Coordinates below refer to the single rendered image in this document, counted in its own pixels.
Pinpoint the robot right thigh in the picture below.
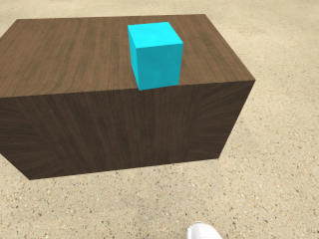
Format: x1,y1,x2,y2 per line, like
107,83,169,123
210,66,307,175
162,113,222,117
186,223,222,239

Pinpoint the carton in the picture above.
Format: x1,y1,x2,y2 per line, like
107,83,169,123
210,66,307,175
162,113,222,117
128,22,183,91

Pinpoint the pedestal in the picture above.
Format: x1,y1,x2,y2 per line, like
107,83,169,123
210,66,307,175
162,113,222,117
0,14,256,180

